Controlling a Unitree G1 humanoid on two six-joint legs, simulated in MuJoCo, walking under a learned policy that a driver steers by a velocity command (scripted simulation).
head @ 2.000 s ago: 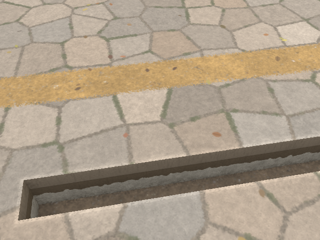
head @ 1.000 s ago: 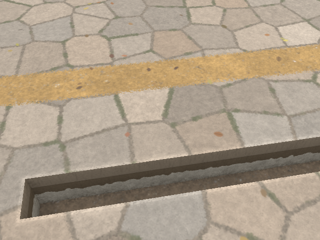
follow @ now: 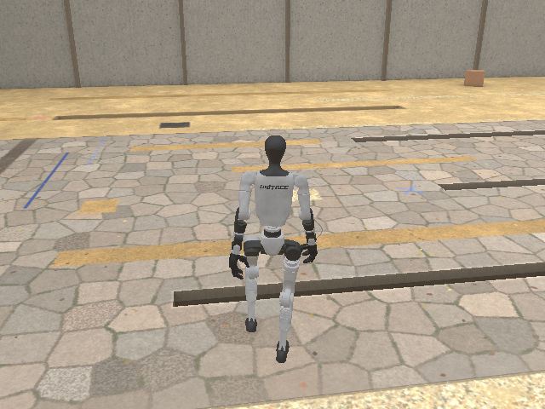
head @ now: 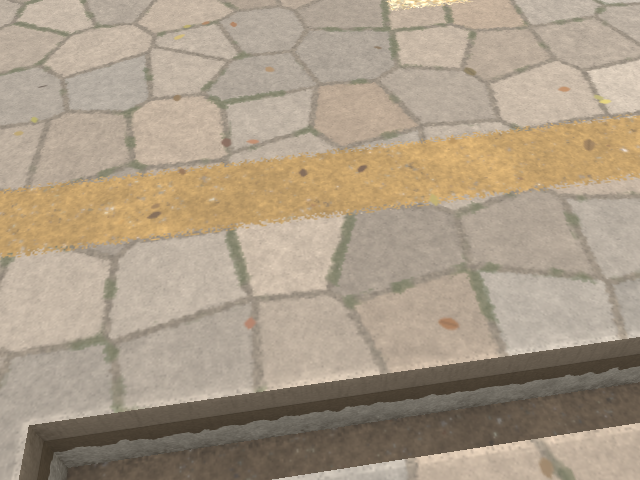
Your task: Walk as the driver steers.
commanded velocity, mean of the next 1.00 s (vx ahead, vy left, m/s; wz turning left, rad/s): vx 0.49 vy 0.00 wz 0.29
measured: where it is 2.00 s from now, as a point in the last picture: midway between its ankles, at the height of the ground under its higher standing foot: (230, 238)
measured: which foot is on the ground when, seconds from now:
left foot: up 0.00-0.20, down 0.22-0.74, up 0.76-1.00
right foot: down 0.00-0.20, up 0.22-0.70, down 0.72-1.00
